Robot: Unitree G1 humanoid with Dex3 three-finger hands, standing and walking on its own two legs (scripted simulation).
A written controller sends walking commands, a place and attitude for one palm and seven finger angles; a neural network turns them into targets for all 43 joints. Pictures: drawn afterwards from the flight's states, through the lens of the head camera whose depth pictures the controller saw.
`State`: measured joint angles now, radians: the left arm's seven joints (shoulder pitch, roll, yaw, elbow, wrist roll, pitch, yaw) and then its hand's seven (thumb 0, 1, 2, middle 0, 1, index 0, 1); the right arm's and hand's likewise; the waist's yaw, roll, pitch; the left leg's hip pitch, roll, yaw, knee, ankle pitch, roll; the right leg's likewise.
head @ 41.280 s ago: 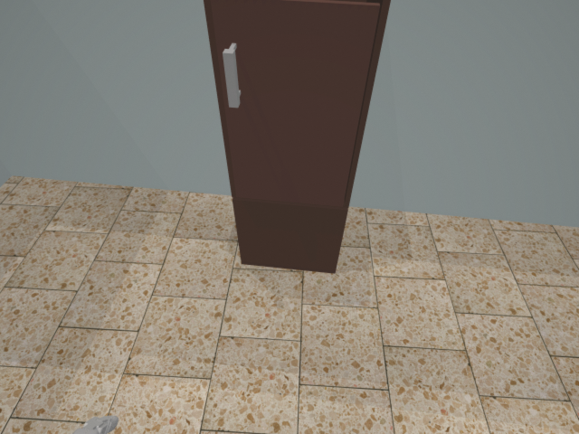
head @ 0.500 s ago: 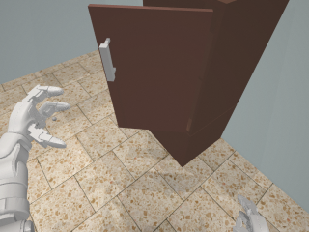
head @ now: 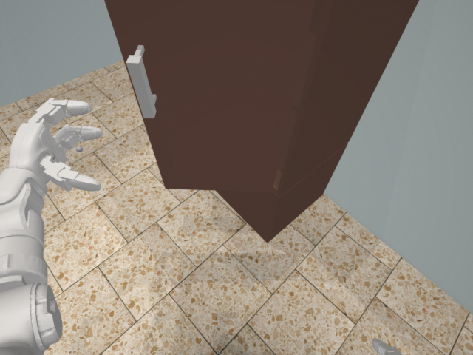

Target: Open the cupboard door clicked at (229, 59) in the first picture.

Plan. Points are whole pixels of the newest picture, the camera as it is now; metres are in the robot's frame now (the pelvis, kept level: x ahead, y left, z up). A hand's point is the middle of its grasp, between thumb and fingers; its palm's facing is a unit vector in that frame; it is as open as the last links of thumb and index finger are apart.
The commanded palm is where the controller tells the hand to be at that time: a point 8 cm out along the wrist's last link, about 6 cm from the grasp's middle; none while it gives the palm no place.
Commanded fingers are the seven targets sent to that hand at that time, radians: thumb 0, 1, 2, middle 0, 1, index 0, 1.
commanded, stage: move the hooked fingers beside the handle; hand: left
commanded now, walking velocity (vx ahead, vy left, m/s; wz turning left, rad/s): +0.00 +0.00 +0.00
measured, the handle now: (145, 82) +0.60 +0.20 +0.11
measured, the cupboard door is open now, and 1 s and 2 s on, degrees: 47 47 47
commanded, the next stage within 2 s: none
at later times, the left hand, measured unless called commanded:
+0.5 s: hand (93, 115) +0.47 +0.26 +0.13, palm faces -0.01 -1.00 -0.01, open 14.0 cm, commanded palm +0.46 +0.31 +0.12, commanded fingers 0.00 -0.50 0.30 -0.30 -1.20 -0.30 -1.20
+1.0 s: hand (107, 88) +0.55 +0.26 +0.13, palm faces -0.02 -1.00 -0.02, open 14.0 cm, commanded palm +0.52 +0.30 +0.11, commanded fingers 0.00 -0.50 0.30 -0.30 -1.20 -0.30 -1.20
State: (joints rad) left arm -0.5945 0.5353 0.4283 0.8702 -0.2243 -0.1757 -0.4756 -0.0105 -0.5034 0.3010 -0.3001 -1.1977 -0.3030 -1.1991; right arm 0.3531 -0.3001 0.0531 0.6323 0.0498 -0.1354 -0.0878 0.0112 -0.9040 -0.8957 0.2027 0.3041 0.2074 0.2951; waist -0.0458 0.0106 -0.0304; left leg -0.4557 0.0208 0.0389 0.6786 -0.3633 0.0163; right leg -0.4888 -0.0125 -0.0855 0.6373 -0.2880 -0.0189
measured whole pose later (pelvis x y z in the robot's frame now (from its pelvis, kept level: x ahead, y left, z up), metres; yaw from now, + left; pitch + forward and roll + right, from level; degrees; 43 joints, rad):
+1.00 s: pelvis +0.01 +0.01 -0.02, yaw -3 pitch +20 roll -3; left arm -1.10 0.86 0.53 1.33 -0.05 -0.23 -0.47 -0.01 -0.50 0.30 -0.30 -1.20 -0.30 -1.20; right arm 0.48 -0.31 0.07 0.61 0.00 0.06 -0.05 0.00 -0.91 -0.90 0.20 0.30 0.21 0.29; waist -0.22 0.02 -0.05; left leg -0.74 0.06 0.05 0.80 -0.41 0.03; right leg -0.76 0.02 -0.07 0.69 -0.29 -0.01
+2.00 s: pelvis +0.01 +0.01 -0.02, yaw -3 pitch +20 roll -3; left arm -1.07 0.85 0.53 1.31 -0.07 -0.24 -0.48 -0.01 -0.50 0.30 -0.30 -1.20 -0.30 -1.20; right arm 0.49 -0.31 0.07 0.62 0.01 0.08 -0.04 0.00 -0.90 -0.90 0.20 0.30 0.21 0.30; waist -0.22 0.01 -0.05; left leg -0.76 0.06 0.04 0.83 -0.43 0.03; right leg -0.77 0.03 -0.08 0.71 -0.30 -0.01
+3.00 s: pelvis +0.01 +0.00 -0.01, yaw -2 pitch +18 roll -3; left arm -0.97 0.63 0.45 1.19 -0.09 -0.26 -0.34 -0.01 -0.50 0.30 -0.30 -1.20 -0.30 -1.20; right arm 0.45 -0.29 0.04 0.61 0.00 0.07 -0.02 0.00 -0.91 -0.90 0.20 0.30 0.21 0.29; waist -0.18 0.03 -0.08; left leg -0.69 0.05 0.03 0.80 -0.43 0.02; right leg -0.70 0.02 -0.08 0.70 -0.31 -0.02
